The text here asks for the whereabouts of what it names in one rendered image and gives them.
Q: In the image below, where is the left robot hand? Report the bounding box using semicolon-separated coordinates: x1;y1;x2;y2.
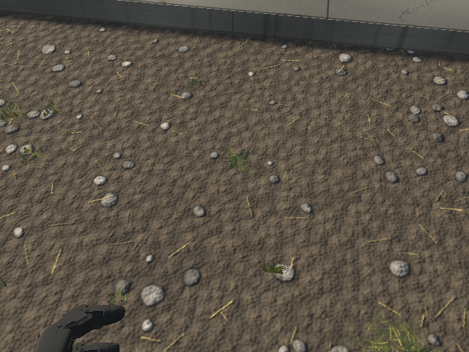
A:
33;304;125;352

